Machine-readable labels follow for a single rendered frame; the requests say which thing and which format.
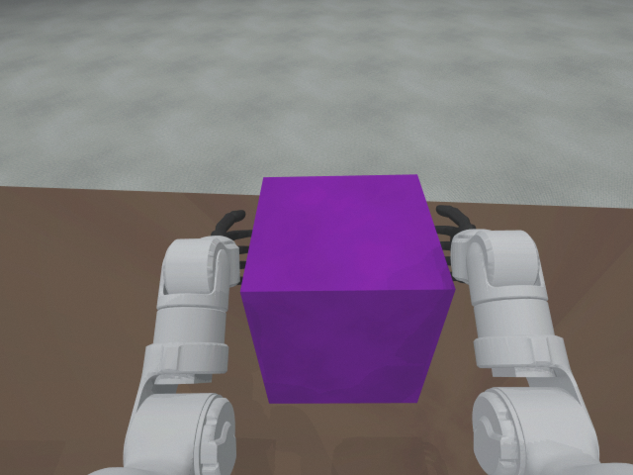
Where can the right robot hand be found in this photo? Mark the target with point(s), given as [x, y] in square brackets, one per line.
[460, 220]

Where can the right robot upper arm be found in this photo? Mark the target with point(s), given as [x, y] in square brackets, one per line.
[536, 431]

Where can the right robot forearm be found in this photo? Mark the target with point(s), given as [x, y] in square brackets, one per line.
[515, 331]

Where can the carton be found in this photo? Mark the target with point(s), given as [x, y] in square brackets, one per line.
[345, 288]

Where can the left robot forearm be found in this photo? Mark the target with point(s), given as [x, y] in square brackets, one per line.
[189, 337]

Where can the left robot hand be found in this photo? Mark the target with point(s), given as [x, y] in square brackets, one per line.
[225, 223]

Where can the left robot upper arm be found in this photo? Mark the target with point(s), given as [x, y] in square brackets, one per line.
[180, 434]

